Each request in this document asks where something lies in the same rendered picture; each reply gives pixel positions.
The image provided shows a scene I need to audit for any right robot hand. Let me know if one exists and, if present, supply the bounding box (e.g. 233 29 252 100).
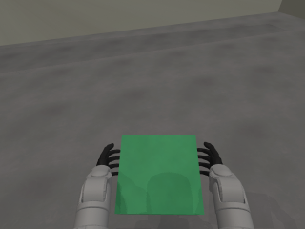
197 142 223 176

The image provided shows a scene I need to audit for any robot left forearm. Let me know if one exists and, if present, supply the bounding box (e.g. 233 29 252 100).
73 165 112 229

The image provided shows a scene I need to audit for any carton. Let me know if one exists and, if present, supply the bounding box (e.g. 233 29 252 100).
114 135 205 215

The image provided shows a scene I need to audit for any left robot hand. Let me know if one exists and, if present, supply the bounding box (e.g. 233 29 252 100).
96 143 121 176

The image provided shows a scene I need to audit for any robot right forearm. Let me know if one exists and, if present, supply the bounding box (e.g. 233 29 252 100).
209 164 254 229

